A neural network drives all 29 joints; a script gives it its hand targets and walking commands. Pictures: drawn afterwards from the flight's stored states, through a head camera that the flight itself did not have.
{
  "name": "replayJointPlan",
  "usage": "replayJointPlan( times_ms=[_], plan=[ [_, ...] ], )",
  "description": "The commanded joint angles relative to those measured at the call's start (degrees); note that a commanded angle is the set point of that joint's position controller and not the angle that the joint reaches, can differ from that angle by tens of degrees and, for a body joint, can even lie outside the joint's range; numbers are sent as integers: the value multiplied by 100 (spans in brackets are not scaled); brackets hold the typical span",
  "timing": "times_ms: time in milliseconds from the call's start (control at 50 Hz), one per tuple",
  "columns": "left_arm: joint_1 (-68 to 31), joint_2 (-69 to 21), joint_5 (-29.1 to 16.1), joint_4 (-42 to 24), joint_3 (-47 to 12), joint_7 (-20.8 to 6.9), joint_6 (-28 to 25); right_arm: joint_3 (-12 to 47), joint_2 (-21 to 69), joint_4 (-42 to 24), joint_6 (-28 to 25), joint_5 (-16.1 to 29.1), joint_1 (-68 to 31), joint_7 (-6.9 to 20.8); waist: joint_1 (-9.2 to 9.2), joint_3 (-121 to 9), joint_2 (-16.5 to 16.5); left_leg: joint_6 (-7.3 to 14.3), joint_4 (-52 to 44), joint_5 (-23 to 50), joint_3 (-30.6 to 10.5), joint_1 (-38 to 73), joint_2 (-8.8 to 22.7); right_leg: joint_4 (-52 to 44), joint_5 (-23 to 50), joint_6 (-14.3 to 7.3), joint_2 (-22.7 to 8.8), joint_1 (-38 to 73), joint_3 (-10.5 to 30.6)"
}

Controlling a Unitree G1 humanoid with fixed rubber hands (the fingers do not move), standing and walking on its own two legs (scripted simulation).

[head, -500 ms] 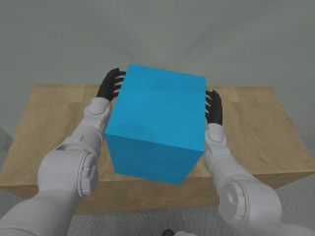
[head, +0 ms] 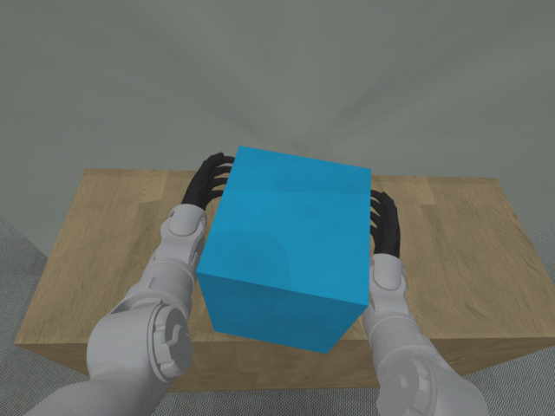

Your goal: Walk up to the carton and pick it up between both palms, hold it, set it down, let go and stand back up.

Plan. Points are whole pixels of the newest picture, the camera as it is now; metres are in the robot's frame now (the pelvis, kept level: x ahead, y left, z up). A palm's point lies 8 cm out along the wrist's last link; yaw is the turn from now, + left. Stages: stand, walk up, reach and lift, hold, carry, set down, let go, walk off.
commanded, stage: reach and lift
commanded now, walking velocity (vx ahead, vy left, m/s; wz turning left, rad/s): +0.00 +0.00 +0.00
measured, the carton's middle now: (286, 256) +0.35 -0.02 -0.02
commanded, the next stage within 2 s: none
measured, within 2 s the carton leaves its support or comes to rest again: leaves its support in 1.42 s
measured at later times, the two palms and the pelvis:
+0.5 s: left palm (197, 201) +0.41 +0.12 +0.04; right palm (384, 246) +0.34 -0.16 +0.02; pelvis +0.00 +0.00 +0.00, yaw +0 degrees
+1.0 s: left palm (198, 201) +0.42 +0.12 +0.04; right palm (384, 246) +0.34 -0.16 +0.02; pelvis -0.01 -0.01 +0.00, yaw +0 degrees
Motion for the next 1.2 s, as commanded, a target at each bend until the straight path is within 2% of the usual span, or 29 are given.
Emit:
replayJointPlan(
  times_ms=[0, 200, 240, 420, 500, 660, 700, 780, 840, 880, 1040, 1060, 1080, 1160, 1180],
  plan=[
    [-1749, -3429, 332, -53, -1126, -614, -18, 1841, 2990, 253, -480, -492, -2292, 622, -89, -2302, 490, -526, -41, 2934, 434, 548, 30, 270, 2203, 3, 141, 1514, -215],
    [-1715, -3444, 369, -335, -1146, -651, 132, 1899, 2993, 196, -548, -399, -2249, 491, -53, -2154, 419, -440, -224, 2562, 514, 389, -14, 158, 2189, 55, 94, 1661, -199],
    [-1775, -3449, 367, -338, -1172, -632, 154, 1826, 2939, 237, -558, -409, -2288, 471, -82, -2128, 486, -475, -236, 2527, 489, 410, 1, 139, 2032, 43, 106, 1540, -225],
    [-1801, -3502, 367, -405, -1204, -559, 190, 1778, 2878, 190, -583, -372, -2358, 436, -38, -2214, 472, -491, -237, 2530, 492, 542, 34, 19, 1720, 19, 151, 1217, -292],
    [-1863, -3522, 391, -413, -1205, -545, 213, 1703, 2851, 291, -558, -370, -2331, 434, -49, -2203, 610, -512, -259, 2471, 472, 548, 57, -8, 1548, -6, 146, 1055, -311],
    [-1818, -3573, 356, -365, -1267, -518, 174, 1773, 2890, 344, -624, -324, -2337, 375, -54, -2351, 591, -521, -152, 2697, 464, 562, 47, -7, 1725, -10, 169, 878, -335],
    [-1769, -3548, 361, -294, -1245, -523, 172, 1828, 2890, 346, -626, -297, -2314, 364, -3, -2337, 593, -500, -164, 2655, 473, 511, 45, -25, 1739, -18, 151, 931, -311],
    [-1840, -3557, 278, -306, -1307, -538, 136, 1881, 2911, 366, -646, -273, -2341, 331, -53, -2338, 509, -474, -194, 2557, 466, 392, 43, 4, 1808, 16, 144, 975, -302],
    [-1802, -3517, 257, -231, -1246, -548, 102, 1986, 2946, 294, -646, -234, -2367, 325, 26, -2357, 414, -411, -208, 2438, 477, 260, 25, 18, 1845, 36, 118, 1053, -265],
    [-1897, -3529, 214, -264, -1331, -533, 63, 1954, 2947, 301, -665, -229, -2394, 316, -24, -2451, 480, -428, -209, 2392, 458, 279, 32, 28, 1798, 24, 102, 988, -272],
    [-1973, -3712, 63, -425, -1680, -380, -81, 2252, 2887, 93, -801, -71, -2641, 362, 77, -2849, 698, -562, -80, 3036, 421, 719, 93, 1, 1893, -62, 190, 863, -335],
    [-1920, -3716, 34, -382, -1705, -375, -56, 2346, 2876, 33, -779, 2, -2678, 365, 137, -2866, 690, -545, -68, 3075, 427, 740, 80, -22, 1892, -64, 191, 883, -316],
    [-1950, -3747, -6, -426, -1764, -372, -49, 2405, 2893, 35, -759, 35, -2688, 359, 90, -2867, 665, -545, -60, 3155, 416, 749, 79, -9, 1999, -53, 194, 949, -302],
    [-1965, -3809, -119, -585, -1893, -365, 38, 2660, 2908, -147, -625, 190, -2769, 364, 126, -2894, 566, -493, -154, 2956, 435, 752, 58, -21, 1997, -22, 166, 1133, -261],
    [-1952, -3849, -157, -651, -1968, -360, 73, 2722, 2899, -203, -594, 241, -2770, 354, 78, -2913, 547, -497, -166, 2948, 421, 801, 57, -45, 2006, -21, 174, 1167, -256]
  ],
)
